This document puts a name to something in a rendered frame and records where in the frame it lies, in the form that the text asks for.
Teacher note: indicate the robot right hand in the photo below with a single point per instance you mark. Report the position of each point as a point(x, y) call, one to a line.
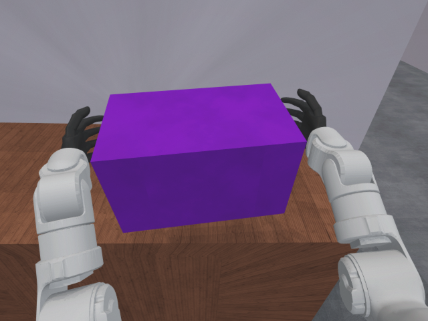
point(311, 116)

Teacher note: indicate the robot right upper arm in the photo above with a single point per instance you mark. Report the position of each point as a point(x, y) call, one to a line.
point(381, 286)

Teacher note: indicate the right robot forearm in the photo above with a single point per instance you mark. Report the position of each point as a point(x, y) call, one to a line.
point(360, 216)

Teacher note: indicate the robot left upper arm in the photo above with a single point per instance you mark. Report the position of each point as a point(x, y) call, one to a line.
point(93, 302)

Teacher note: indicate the left robot forearm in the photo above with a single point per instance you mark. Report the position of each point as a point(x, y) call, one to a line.
point(63, 216)

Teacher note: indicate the robot left hand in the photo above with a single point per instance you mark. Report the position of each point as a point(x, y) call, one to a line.
point(76, 135)

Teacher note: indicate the carton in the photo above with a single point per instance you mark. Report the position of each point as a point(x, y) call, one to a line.
point(184, 157)

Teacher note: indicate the pedestal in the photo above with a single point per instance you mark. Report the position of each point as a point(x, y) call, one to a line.
point(269, 268)

